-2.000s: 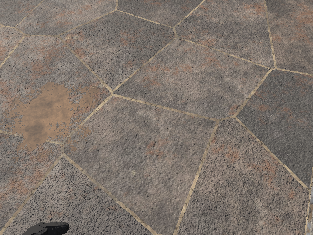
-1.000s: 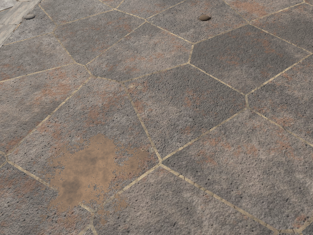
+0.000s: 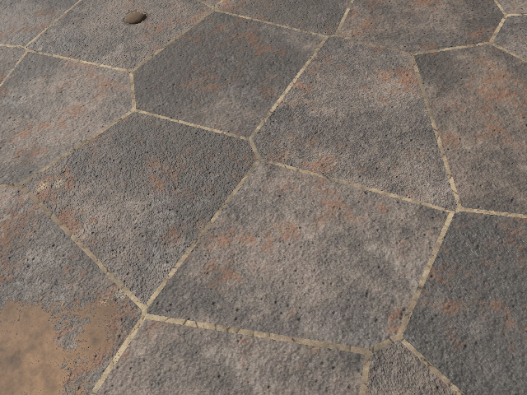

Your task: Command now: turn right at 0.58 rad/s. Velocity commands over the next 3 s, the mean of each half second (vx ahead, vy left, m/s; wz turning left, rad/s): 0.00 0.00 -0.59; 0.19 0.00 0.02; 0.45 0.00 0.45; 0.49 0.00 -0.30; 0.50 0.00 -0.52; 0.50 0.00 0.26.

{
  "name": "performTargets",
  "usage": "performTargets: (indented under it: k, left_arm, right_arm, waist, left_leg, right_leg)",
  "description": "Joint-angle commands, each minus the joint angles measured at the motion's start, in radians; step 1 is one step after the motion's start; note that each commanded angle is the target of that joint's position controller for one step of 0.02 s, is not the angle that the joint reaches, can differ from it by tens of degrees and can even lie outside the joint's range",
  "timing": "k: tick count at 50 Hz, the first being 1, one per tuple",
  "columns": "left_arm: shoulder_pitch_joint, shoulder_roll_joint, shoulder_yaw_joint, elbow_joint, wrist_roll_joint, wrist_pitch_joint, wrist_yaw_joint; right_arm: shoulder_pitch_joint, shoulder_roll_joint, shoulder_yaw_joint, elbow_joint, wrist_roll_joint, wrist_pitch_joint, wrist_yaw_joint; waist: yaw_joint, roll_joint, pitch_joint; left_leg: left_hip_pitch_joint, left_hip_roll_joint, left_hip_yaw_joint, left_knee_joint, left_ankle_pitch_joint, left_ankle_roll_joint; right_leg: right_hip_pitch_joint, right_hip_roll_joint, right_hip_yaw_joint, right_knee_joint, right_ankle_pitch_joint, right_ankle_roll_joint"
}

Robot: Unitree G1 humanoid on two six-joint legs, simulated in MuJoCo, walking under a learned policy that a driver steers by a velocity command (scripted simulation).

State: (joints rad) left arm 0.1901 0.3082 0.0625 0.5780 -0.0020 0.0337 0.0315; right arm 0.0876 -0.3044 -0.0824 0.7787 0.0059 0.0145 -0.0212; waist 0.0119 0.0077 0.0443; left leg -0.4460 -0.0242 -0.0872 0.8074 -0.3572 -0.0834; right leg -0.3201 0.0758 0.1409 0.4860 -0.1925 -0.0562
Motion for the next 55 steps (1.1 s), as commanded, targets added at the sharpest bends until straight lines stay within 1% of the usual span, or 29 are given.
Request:
performTargets:
  k: [1,4,6,7,8,9,10,11,12,14,16,19,21,24,26,27,28,29,30,31,32,33,34,36,39,43,49,52,55]
  left_arm:
    - [-0.013,0.181,0.058,-0.072,-0.002,-0.003,-0.002]
    - [-0.041,0.178,0.059,-0.079,-0.013,0.005,-0.006]
    - [-0.066,0.163,0.055,-0.084,-0.028,0.011,-0.002]
    - [-0.028,0.119,0.043,-0.083,-0.021,0.011,-0.001]
    - [0.019,0.1,0.04,-0.101,-0.022,0.005,-0.003]
    - [0.019,0.19,0.067,-0.087,-0.002,-0.005,-0.001]
    - [0.028,0.224,0.084,-0.065,-0.011,-0.003,-0.005]
    - [0.041,0.205,0.084,-0.043,-0.012,0.006,-0.004]
    - [0.046,0.181,0.08,-0.035,-0.01,0.014,-0.004]
    - [0.026,0.135,0.064,-0.045,-0.021,0.02,-0.011]
    - [-0.031,0.112,0.052,-0.071,-0.027,0.016,-0.014]
    - [-0.062,0.091,0.037,-0.092,-0.018,0.015,-0.022]
    - [-0.06,0.086,0.031,-0.098,-0.015,0.015,-0.03]
    - [-0.036,0.105,0.039,-0.096,-0.019,0.023,-0.038]
    - [0.01,0.106,0.046,-0.084,-0.019,0.028,-0.045]
    - [0.05,0.118,0.056,-0.07,-0.016,0.028,-0.041]
    - [0.082,0.164,0.071,-0.065,-0.014,0.025,-0.031]
    - [0.084,0.267,0.082,-0.096,-0.002,0.019,-0.013]
    - [0.096,0.202,0.058,-0.099,0.032,-0.006,-0.025]
    - [0.068,0.153,0.039,-0.081,0.038,-0.027,-0.034]
    - [0.056,0.124,0.033,-0.047,0.019,-0.037,-0.033]
    - [0.062,0.117,0.03,-0.025,0.002,-0.04,-0.03]
    - [0.058,0.122,0.027,-0.01,-0.005,-0.042,-0.023]
    - [0.057,0.122,0.024,0.002,0.01,-0.055,-0.011]
    - [0.078,0.109,0.025,0.028,0.023,-0.087,-0.002]
    - [0.08,0.11,0.034,0.064,0.015,-0.109,-0.003]
    - [0.099,0.127,0.051,0.117,0.006,-0.114,-0.012]
    - [0.126,0.14,0.061,0.144,-0.004,-0.111,-0.019]
    - [0.135,0.161,0.071,0.165,-0.02,-0.103,-0.026]
  right_arm:
    - [-0.024,-0.087,-0.019,-0.069,0.005,-0.025,0.009]
    - [0.011,-0.093,-0.023,-0.067,0.008,-0.039,0.022]
    - [0.079,-0.108,-0.032,-0.048,0.001,-0.046,0.027]
    - [0.107,-0.171,-0.047,-0.051,-0.014,-0.042,0.021]
    - [0.073,-0.249,-0.059,-0.052,-0.031,-0.031,0.015]
    - [0.05,-0.193,-0.047,-0.077,-0.044,-0.036,0.013]
    - [-0.002,-0.14,-0.03,-0.096,-0.036,-0.037,0.005]
    - [-0.043,-0.114,-0.022,-0.102,-0.023,-0.033,-0.001]
    - [-0.049,-0.1,-0.017,-0.106,-0.009,-0.031,-0.007]
    - [-0.018,-0.104,-0.013,-0.101,-0.01,-0.022,-0.017]
    - [0.032,-0.12,-0.017,-0.093,-0.018,-0.011,-0.022]
    - [0.051,-0.159,-0.03,-0.091,-0.016,-0.001,-0.017]
    - [0.035,-0.185,-0.039,-0.095,-0.009,0.004,-0.007]
    - [0.035,-0.202,-0.045,-0.09,0.007,0.002,0.006]
    - [0.016,-0.203,-0.045,-0.086,0.028,-0.002,0.011]
    - [0.029,-0.18,-0.04,-0.077,0.035,-0.007,0.012]
    - [0.096,-0.129,-0.023,-0.054,0.017,-0.011,0.017]
    - [0.098,-0.037,0.018,-0.098,-0.051,-0.017,0.027]
    - [0.018,-0.103,-0.003,-0.103,-0.023,-0.014,0.016]
    - [0.004,-0.135,-0.014,-0.092,0.007,-0.004,0.01]
    - [0.037,-0.129,-0.013,-0.073,0.011,-0.002,0.013]
    - [0.05,-0.13,-0.015,-0.051,0.008,0.0,0.015]
    - [0.05,-0.136,-0.017,-0.046,0.009,0.001,0.021]
    - [0.049,-0.143,-0.021,-0.042,0.024,-0.008,0.028]
    - [0.034,-0.124,-0.021,-0.04,0.027,-0.029,0.026]
    - [0.057,-0.09,-0.016,-0.039,0.018,-0.039,0.029]
    - [0.011,-0.05,0.005,-0.08,0.016,-0.042,0.048]
    - [-0.043,-0.035,0.018,-0.119,0.019,-0.047,0.064]
    - [-0.066,-0.042,0.02,-0.153,0.022,-0.047,0.078]
  waist:
    - [0.012,-0.163,-0.125]
    - [-0.006,-0.168,-0.138]
    - [-0.047,-0.142,-0.147]
    - [-0.029,-0.009,-0.17]
    - [0.028,0.265,-0.113]
    - [-0.001,0.217,-0.103]
    - [0.017,0.146,-0.089]
    - [0.031,0.118,-0.069]
    - [0.019,0.12,-0.059]
    - [-0.002,0.125,-0.047]
    - [-0.043,0.145,-0.058]
    - [-0.066,0.159,-0.089]
    - [-0.064,0.167,-0.096]
    - [-0.053,0.177,-0.097]
    - [-0.013,0.162,-0.1]
    - [0.008,0.132,-0.111]
    - [0.006,-0.009,-0.141]
    - [-0.027,-0.349,-0.178]
    - [0.056,-0.242,-0.232]
    - [0.043,-0.162,-0.186]
    - [0.023,-0.15,-0.168]
    - [0.028,-0.144,-0.144]
    - [0.029,-0.164,-0.102]
    - [0.029,-0.179,-0.047]
    - [0.036,-0.132,-0.002]
    - [0.025,-0.11,0.014]
    - [0.046,-0.079,0.062]
    - [0.068,-0.07,0.084]
    - [0.065,-0.074,0.089]
  left_leg:
    - [0.008,-0.015,-0.005,-0.087,-0.018,0.006]
    - [0.081,-0.024,-0.003,-0.229,0.013,0.029]
    - [0.241,0.007,0.006,-0.441,0.206,0.063]
    - [0.361,0.179,-0.137,-0.487,0.256,0.127]
    - [0.384,0.366,-0.372,-0.517,0.435,0.285]
    - [0.319,0.45,-0.428,-0.522,0.447,0.378]
    - [0.292,0.395,-0.328,-0.509,0.419,0.35]
    - [0.287,0.321,-0.229,-0.496,0.375,0.3]
    - [0.308,0.289,-0.175,-0.491,0.366,0.28]
    - [0.323,0.256,-0.085,-0.497,0.43,0.286]
    - [0.401,0.267,-0.055,-0.496,0.469,0.303]
    - [0.442,0.301,-0.018,-0.486,0.516,0.314]
    - [0.401,0.311,0.021,-0.485,0.544,0.31]
    - [0.384,0.33,0.047,-0.456,0.55,0.294]
    - [0.362,0.328,0.077,-0.389,0.52,0.252]
    - [0.314,0.302,0.115,-0.315,0.455,0.206]
    - [0.174,0.239,0.183,-0.158,0.301,0.128]
    - [-0.111,0.107,0.236,0.145,-0.286,0.024]
    - [-0.141,0.077,0.098,0.306,-0.341,0.009]
    - [-0.122,0.104,0.065,0.352,-0.285,0.016]
    - [-0.139,0.113,0.067,0.323,-0.213,0.024]
    - [-0.164,0.12,0.077,0.308,-0.14,0.025]
    - [-0.171,0.119,0.082,0.307,-0.051,0.025]
    - [-0.204,0.11,0.074,0.296,0.053,0.036]
    - [-0.28,0.099,0.015,0.22,0.133,0.05]
    - [-0.31,0.099,-0.019,0.115,0.198,0.037]
    - [-0.306,0.13,0.032,-0.011,0.259,0.036]
    - [-0.28,0.136,0.079,-0.088,0.247,0.071]
    - [-0.226,0.12,0.126,-0.141,0.176,0.121]
  right_leg:
    - [0.142,-0.245,0.324,-0.112,0.192,-0.178]
    - [0.158,-0.224,0.377,-0.074,0.248,-0.159]
    - [0.09,-0.165,0.351,-0.017,0.178,-0.096]
    - [-0.023,-0.09,0.261,0.126,-0.055,-0.037]
    - [-0.242,0.087,0.044,0.308,-0.404,0.03]
    - [-0.271,0.018,0.034,0.551,-0.448,0.079]
    - [-0.264,-0.01,0.036,0.642,-0.375,0.093]
    - [-0.268,-0.02,0.021,0.682,-0.314,0.111]
    - [-0.299,-0.023,0.013,0.722,-0.261,0.126]
    - [-0.309,-0.036,-0.038,0.713,-0.214,0.147]
    - [-0.335,-0.062,-0.073,0.62,-0.198,0.162]
    - [-0.271,-0.105,-0.107,0.469,-0.213,0.167]
    - [-0.178,-0.115,-0.145,0.371,-0.212,0.154]
    - [-0.089,-0.104,-0.183,0.238,-0.184,0.124]
    - [0.009,-0.087,-0.206,0.068,-0.078,0.08]
    - [0.109,-0.065,-0.206,-0.038,0.014,0.046]
    - [0.292,-0.122,-0.088,-0.111,0.238,0.002]
    - [0.459,-0.418,0.275,-0.076,0.707,-0.134]
    - [0.336,-0.501,0.307,-0.099,0.661,-0.288]
    - [0.281,-0.435,0.201,-0.116,0.563,-0.261]
    - [0.286,-0.367,0.14,-0.15,0.304,-0.202]
    - [0.295,-0.336,0.122,-0.189,0.064,-0.165]
    - [0.266,-0.319,0.114,-0.24,-0.096,-0.154]
    - [0.256,-0.325,0.125,-0.321,-0.26,-0.145]
    - [0.317,-0.347,0.085,-0.366,-0.221,-0.134]
    - [0.346,-0.367,0.001,-0.398,-0.162,-0.133]
    - [0.334,-0.384,-0.143,-0.412,-0.049,-0.134]
    - [0.346,-0.387,-0.213,-0.394,0.0,-0.124]
    - [0.368,-0.396,-0.255,-0.344,0.057,-0.106]
